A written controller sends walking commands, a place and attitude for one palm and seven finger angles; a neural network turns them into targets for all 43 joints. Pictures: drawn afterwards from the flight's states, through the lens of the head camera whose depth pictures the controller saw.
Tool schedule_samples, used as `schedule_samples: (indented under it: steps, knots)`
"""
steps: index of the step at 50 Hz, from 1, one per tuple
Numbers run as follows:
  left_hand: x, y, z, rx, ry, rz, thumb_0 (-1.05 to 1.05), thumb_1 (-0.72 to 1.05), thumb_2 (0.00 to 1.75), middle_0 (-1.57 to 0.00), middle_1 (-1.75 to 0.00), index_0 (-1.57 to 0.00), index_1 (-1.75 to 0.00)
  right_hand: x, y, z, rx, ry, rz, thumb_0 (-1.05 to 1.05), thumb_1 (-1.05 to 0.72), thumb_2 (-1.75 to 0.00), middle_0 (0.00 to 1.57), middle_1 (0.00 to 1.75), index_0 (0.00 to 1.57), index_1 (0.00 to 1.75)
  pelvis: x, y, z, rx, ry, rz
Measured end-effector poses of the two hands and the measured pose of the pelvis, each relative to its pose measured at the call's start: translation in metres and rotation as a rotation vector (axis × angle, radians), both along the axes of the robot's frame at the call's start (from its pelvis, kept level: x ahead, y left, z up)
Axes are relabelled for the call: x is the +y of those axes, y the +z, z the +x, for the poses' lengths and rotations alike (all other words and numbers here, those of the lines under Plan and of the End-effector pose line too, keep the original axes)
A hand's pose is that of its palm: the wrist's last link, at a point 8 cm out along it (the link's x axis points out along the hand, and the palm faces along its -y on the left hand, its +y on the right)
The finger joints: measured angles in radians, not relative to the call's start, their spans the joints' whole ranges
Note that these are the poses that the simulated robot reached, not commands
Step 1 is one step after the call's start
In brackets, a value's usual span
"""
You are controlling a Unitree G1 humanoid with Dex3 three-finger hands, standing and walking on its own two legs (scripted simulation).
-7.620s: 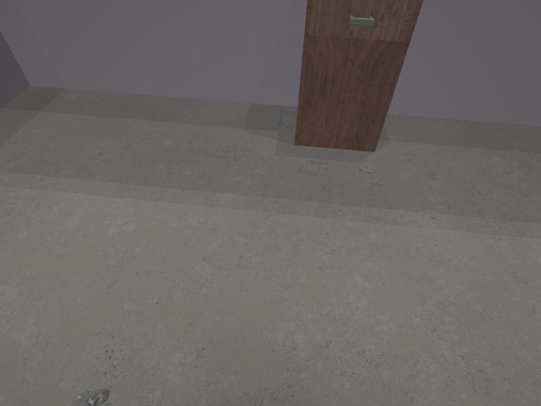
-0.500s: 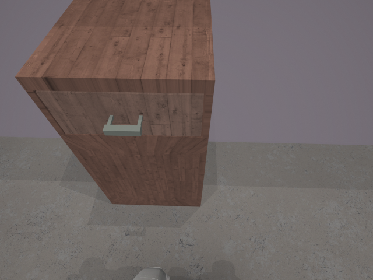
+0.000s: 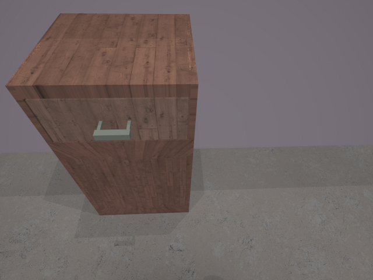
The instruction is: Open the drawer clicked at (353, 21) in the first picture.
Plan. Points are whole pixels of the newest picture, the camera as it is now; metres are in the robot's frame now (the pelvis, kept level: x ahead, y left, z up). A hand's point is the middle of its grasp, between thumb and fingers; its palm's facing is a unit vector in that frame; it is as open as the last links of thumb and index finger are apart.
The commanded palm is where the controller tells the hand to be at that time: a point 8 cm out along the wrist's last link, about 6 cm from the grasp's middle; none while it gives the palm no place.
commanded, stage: come to a stop and stand still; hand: left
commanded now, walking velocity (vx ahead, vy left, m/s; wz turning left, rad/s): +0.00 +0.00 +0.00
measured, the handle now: (113, 129) +0.52 +0.24 -0.03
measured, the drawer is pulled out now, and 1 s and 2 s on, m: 0.00 0.00 0.00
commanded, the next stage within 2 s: look again from close up in 1.22 s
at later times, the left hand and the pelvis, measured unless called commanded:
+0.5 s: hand out of the picture -0.02 +0.09 -0.18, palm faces +0.08 -0.98 -0.19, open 7.3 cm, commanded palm none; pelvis +0.00 -0.07 +0.00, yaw +2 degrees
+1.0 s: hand out of the picture +0.02 +0.12 -0.18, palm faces +0.09 -0.98 -0.20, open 7.4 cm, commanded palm none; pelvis +0.04 -0.05 +0.00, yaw +1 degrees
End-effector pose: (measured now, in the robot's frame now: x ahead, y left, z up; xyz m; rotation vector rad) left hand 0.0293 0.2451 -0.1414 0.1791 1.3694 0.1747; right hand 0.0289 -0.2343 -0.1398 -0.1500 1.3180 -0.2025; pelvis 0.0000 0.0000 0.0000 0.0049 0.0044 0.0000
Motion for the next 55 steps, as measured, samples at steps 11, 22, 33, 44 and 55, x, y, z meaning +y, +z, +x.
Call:
schedule_samples:
  steps: [11, 22, 33, 44, 55]
  knots:
    - [-0.060, 0.006, -0.007, -0.067, 0.003, 0.019, 0.01, 0.93, 0.89, -0.20, -0.30, -0.20, -0.30, -0.036, -0.022, -0.078, 0.169, -0.030, 0.069, 0.00, -0.91, -0.90, 0.20, 0.30, 0.20, 0.30, -0.046, -0.004, -0.007, -0.028, 0.025, -0.002]
    - [-0.094, -0.002, -0.045, 0.046, 0.063, -0.022, 0.01, 0.93, 0.89, -0.20, -0.30, -0.20, -0.30, -0.036, -0.020, -0.082, 0.232, -0.006, 0.103, 0.00, -0.91, -0.90, 0.20, 0.30, 0.20, 0.30, -0.067, -0.004, -0.002, -0.027, 0.035, 0.000]
    - [-0.113, -0.007, -0.058, 0.115, 0.111, -0.070, 0.01, 0.91, 0.89, -0.20, -0.30, -0.20, -0.30, -0.039, -0.019, -0.026, 0.154, 0.028, 0.071, 0.00, -0.91, -0.90, 0.20, 0.30, 0.20, 0.30, -0.065, -0.004, 0.017, -0.016, 0.035, 0.004]
    - [-0.093, -0.009, -0.033, 0.082, 0.098, -0.054, 0.01, 0.91, 0.89, -0.20, -0.30, -0.20, -0.30, -0.040, -0.015, 0.017, 0.076, 0.044, 0.026, 0.01, -0.93, -0.90, 0.20, 0.30, 0.20, 0.30, -0.054, -0.005, 0.033, -0.019, 0.027, 0.008]
    - [-0.064, -0.005, -0.006, 0.030, 0.067, -0.013, 0.01, 0.91, 0.89, -0.20, -0.30, -0.20, -0.30, -0.027, -0.014, 0.015, 0.084, 0.039, 0.035, 0.01, -0.93, -0.90, 0.20, 0.30, 0.20, 0.30, -0.042, -0.004, 0.037, -0.022, 0.021, 0.012]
